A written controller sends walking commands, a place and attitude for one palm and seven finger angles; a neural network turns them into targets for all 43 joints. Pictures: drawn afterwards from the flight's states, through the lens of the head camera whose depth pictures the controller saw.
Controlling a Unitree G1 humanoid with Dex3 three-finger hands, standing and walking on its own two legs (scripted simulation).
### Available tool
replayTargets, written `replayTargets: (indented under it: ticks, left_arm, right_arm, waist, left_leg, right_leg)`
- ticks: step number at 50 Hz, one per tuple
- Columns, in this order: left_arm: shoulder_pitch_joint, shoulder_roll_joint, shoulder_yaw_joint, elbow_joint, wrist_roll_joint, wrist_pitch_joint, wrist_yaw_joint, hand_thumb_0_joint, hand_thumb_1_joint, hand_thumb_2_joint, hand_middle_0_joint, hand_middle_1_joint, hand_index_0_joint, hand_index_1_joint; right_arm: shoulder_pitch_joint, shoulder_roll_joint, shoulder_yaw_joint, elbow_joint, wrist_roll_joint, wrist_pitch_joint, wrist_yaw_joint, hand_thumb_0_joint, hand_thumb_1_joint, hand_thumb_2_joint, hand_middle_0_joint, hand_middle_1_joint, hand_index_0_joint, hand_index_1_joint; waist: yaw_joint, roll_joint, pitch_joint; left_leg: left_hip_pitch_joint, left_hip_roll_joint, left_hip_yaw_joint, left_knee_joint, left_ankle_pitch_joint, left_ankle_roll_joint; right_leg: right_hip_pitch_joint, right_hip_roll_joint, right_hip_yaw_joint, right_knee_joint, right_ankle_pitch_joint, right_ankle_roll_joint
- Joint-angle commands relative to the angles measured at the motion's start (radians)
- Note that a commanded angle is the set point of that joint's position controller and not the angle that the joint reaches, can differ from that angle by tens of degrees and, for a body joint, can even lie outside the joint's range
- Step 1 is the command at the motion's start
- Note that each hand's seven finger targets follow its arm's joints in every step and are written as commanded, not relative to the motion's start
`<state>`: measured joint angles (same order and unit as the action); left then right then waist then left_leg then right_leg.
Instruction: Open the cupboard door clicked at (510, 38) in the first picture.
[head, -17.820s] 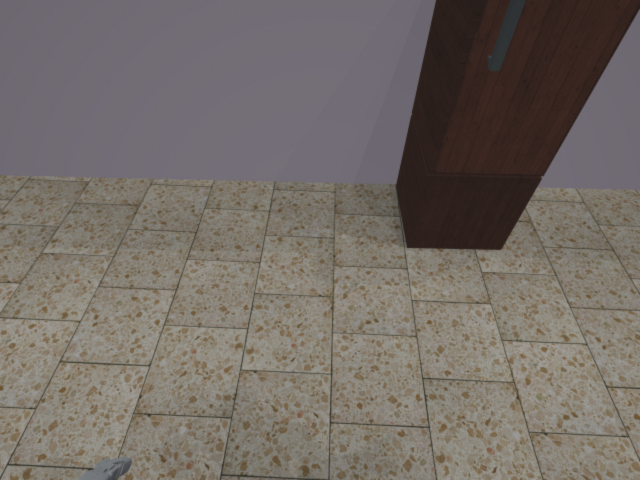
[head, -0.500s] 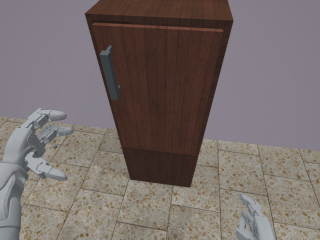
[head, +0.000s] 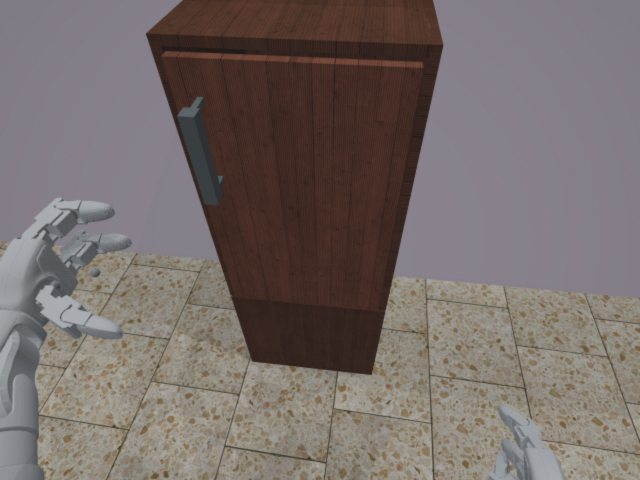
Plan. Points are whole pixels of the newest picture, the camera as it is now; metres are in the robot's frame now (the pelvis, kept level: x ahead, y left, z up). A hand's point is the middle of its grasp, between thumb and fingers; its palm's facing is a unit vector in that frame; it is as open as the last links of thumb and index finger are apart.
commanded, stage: raise the hand with hooked fingers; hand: left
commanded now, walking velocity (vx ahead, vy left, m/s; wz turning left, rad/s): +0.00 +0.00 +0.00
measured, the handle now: (206, 152) +0.55 +0.23 +0.12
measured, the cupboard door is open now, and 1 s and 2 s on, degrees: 0 0 0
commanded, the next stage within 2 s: move the hooked fingers beside the handle in 0.12 s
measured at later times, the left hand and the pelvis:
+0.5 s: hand (112, 250) +0.33 +0.27 +0.13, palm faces +0.01 -1.00 -0.04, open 14.0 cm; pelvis -0.01 +0.00 +0.00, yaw +1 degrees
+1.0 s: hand (130, 211) +0.39 +0.28 +0.14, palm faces -0.02 -1.00 -0.02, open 14.0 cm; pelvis -0.01 +0.01 -0.01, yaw +0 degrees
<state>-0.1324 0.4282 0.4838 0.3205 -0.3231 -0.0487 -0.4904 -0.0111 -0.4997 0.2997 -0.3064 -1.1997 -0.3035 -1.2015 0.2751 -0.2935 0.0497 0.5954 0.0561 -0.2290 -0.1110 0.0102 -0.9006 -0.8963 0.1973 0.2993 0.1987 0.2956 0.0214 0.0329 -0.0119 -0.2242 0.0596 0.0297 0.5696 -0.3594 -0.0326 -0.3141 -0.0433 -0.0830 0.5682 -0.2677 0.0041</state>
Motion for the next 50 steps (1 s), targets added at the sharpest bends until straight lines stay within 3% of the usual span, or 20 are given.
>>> replayTargets:
  ticks: [1, 8, 11, 14, 18, 19, 23, 26, 28, 29, 33, 36, 39, 45, 48, 50]
  left_arm:
    - [-0.290, 0.291, 0.052, -0.197, -0.014, -0.042, -0.009, 0.000, -0.500, 0.300, -0.300, -1.200, -0.300, -1.200]
    - [-0.256, 0.318, 0.106, -0.182, -0.040, -0.053, -0.017, 0.000, -0.500, 0.300, -0.300, -1.200, -0.300, -1.200]
    - [-0.278, 0.309, 0.089, -0.177, -0.038, -0.056, -0.014, 0.000, -0.500, 0.300, -0.300, -1.200, -0.300, -1.200]
    - [-0.416, 0.301, 0.038, -0.121, -0.016, -0.053, -0.009, 0.000, -0.500, 0.300, -0.300, -1.200, -0.300, -1.200]
    - [-0.529, 0.306, 0.004, -0.085, 0.011, -0.067, -0.009, 0.000, -0.500, 0.300, -0.300, -1.200, -0.300, -1.200]
    - [-0.556, 0.318, 0.002, -0.052, 0.010, -0.070, -0.010, 0.000, -0.500, 0.300, -0.300, -1.200, -0.300, -1.200]
    - [-0.576, 0.373, 0.054, 0.018, 0.018, -0.099, -0.014, 0.000, -0.500, 0.300, -0.300, -1.200, -0.300, -1.200]
    - [-0.580, 0.384, 0.061, 0.104, 0.018, -0.095, -0.022, 0.000, -0.500, 0.300, -0.300, -1.200, -0.300, -1.200]
    - [-0.580, 0.407, 0.079, 0.157, 0.023, -0.093, -0.024, 0.000, -0.500, 0.300, -0.300, -1.200, -0.300, -1.200]
    - [-0.564, 0.418, 0.088, 0.172, 0.021, -0.091, -0.027, 0.000, -0.500, 0.300, -0.300, -1.200, -0.300, -1.200]
    - [-0.612, 0.408, 0.062, 0.159, 0.035, -0.107, -0.027, 0.000, -0.500, 0.300, -0.300, -1.200, -0.300, -1.200]
    - [-0.663, 0.398, 0.050, 0.175, 0.029, -0.125, -0.029, 0.000, -0.500, 0.300, -0.300, -1.200, -0.300, -1.200]
    - [-0.751, 0.428, 0.054, 0.209, 0.036, -0.141, -0.027, 0.000, -0.500, 0.300, -0.300, -1.200, -0.300, -1.200]
    - [-0.835, 0.466, 0.057, 0.266, 0.062, -0.171, -0.032, 0.000, -0.500, 0.300, -0.300, -1.200, -0.300, -1.200]
    - [-0.874, 0.438, 0.018, 0.348, 0.071, -0.169, -0.037, 0.000, -0.500, 0.300, -0.300, -1.200, -0.300, -1.200]
    - [-0.909, 0.471, 0.041, 0.393, 0.071, -0.171, -0.040, 0.000, -0.500, 0.300, -0.300, -1.200, -0.300, -1.200]
  right_arm:
    - [-0.080, -0.118, -0.047, -0.150, 0.006, -0.061, -0.015, 0.000, -0.900, -0.900, 0.200, 0.300, 0.200, 0.300]
    - [-0.090, -0.118, -0.046, -0.154, 0.004, -0.060, -0.014, 0.000, -0.900, -0.900, 0.200, 0.300, 0.200, 0.300]
    - [-0.095, -0.115, -0.040, -0.155, 0.004, -0.058, -0.012, 0.000, -0.900, -0.900, 0.200, 0.300, 0.200, 0.300]
    - [-0.081, -0.120, -0.039, -0.134, 0.006, -0.051, -0.022, 0.000, -0.900, -0.900, 0.200, 0.300, 0.200, 0.300]
    - [-0.067, -0.123, -0.040, -0.124, 0.006, -0.056, -0.035, 0.000, -0.900, -0.900, 0.200, 0.300, 0.200, 0.300]
    - [-0.060, -0.126, -0.037, -0.115, 0.005, -0.052, -0.036, 0.000, -0.900, -0.900, 0.200, 0.300, 0.200, 0.300]
    - [-0.045, -0.133, -0.042, -0.109, 0.001, -0.049, -0.034, 0.000, -0.900, -0.900, 0.200, 0.300, 0.200, 0.300]
    - [-0.039, -0.136, -0.038, -0.110, -0.001, -0.036, -0.025, 0.000, -0.900, -0.900, 0.200, 0.300, 0.200, 0.300]
    - [-0.021, -0.146, -0.044, -0.107, -0.001, -0.026, -0.019, 0.000, -0.900, -0.900, 0.200, 0.300, 0.200, 0.300]
    - [-0.018, -0.149, -0.044, -0.116, -0.002, -0.022, -0.013, 0.000, -0.900, -0.900, 0.200, 0.300, 0.200, 0.300]
    - [0.003, -0.154, -0.053, -0.125, -0.002, -0.010, 0.000, 0.000, -0.900, -0.900, 0.200, 0.300, 0.200, 0.300]
    - [0.022, -0.158, -0.057, -0.122, -0.003, 0.000, 0.004, 0.000, -0.900, -0.900, 0.200, 0.300, 0.200, 0.300]
    - [0.042, -0.167, -0.057, -0.108, -0.006, 0.012, 0.002, 0.000, -0.900, -0.900, 0.200, 0.300, 0.200, 0.300]
    - [0.075, -0.168, -0.061, -0.092, -0.008, 0.030, 0.002, 0.000, -0.900, -0.900, 0.200, 0.300, 0.200, 0.300]
    - [0.086, -0.172, -0.059, -0.081, -0.005, 0.042, 0.004, 0.000, -0.900, -0.900, 0.200, 0.300, 0.200, 0.300]
    - [0.100, -0.178, -0.060, -0.074, -0.009, 0.050, 0.006, 0.000, -0.900, -0.900, 0.200, 0.300, 0.200, 0.300]
  waist:
    - [-0.002, 0.049, -0.193]
    - [0.011, -0.027, -0.234]
    - [0.011, 0.026, -0.198]
    - [-0.024, 0.015, -0.136]
    - [-0.040, 0.050, -0.202]
    - [-0.048, 0.027, -0.185]
    - [-0.031, 0.026, -0.268]
    - [-0.026, 0.036, -0.254]
    - [-0.024, 0.009, -0.254]
    - [-0.012, 0.004, -0.255]
    - [-0.023, 0.047, -0.292]
    - [-0.037, 0.002, -0.295]
    - [-0.054, 0.010, -0.278]
    - [-0.060, 0.083, -0.352]
    - [-0.081, 0.054, -0.303]
    - [-0.079, 0.030, -0.305]
  left_leg:
    - [-0.006, -0.063, 0.001, -0.082, 0.288, 0.052]
    - [-0.016, -0.065, -0.003, -0.074, 0.298, 0.053]
    - [-0.019, -0.066, -0.002, -0.081, 0.285, 0.050]
    - [-0.028, -0.061, -0.005, -0.084, 0.233, 0.047]
    - [-0.003, -0.066, -0.012, -0.077, 0.221, 0.050]
    - [-0.013, -0.063, -0.012, -0.072, 0.210, 0.050]
    - [-0.019, -0.066, -0.018, -0.063, 0.260, 0.050]
    - [-0.055, -0.068, -0.012, -0.058, 0.261, 0.047]
    - [-0.082, -0.066, -0.012, -0.058, 0.271, 0.047]
    - [-0.090, -0.067, -0.010, -0.052, 0.286, 0.047]
    - [-0.075, -0.063, -0.008, -0.045, 0.320, 0.045]
    - [-0.079, -0.061, -0.013, -0.043, 0.314, 0.047]
    - [-0.093, -0.059, -0.013, -0.039, 0.282, 0.047]
    - [-0.077, -0.062, -0.016, -0.020, 0.310, 0.045]
    - [-0.106, -0.060, -0.020, -0.020, 0.270, 0.045]
    - [-0.123, -0.059, -0.024, -0.015, 0.282, 0.046]
  right_leg:
    - [0.151, 0.034, 0.029, -0.066, 0.261, -0.012]
    - [0.176, 0.036, 0.030, -0.058, 0.277, -0.008]
    - [0.155, 0.037, 0.029, -0.061, 0.259, -0.013]
    - [0.102, 0.040, 0.031, -0.077, 0.196, -0.010]
    - [0.091, 0.036, 0.034, -0.073, 0.173, -0.012]
    - [0.084, 0.038, 0.039, -0.079, 0.161, -0.011]
    - [0.124, 0.032, 0.034, -0.049, 0.219, -0.018]
    - [0.121, 0.030, 0.036, -0.042, 0.237, -0.020]
    - [0.119, 0.029, 0.032, -0.033, 0.249, -0.020]
    - [0.130, 0.032, 0.035, -0.025, 0.263, -0.023]
    - [0.106, 0.032, 0.034, -0.012, 0.295, -0.024]
    - [0.096, 0.038, 0.034, -0.010, 0.293, -0.023]
    - [0.070, 0.040, 0.038, -0.014, 0.257, -0.025]
    - [0.071, 0.041, 0.043, 0.003, 0.281, -0.027]
    - [0.020, 0.043, 0.036, -0.001, 0.243, -0.026]
    - [0.027, 0.042, 0.038, 0.005, 0.261, -0.026]
